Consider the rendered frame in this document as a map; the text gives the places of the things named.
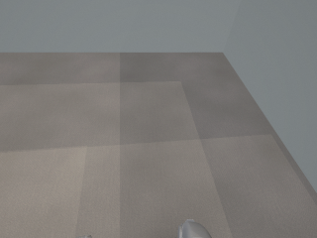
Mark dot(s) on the robot right thigh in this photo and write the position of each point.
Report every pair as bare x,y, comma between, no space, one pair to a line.
192,229

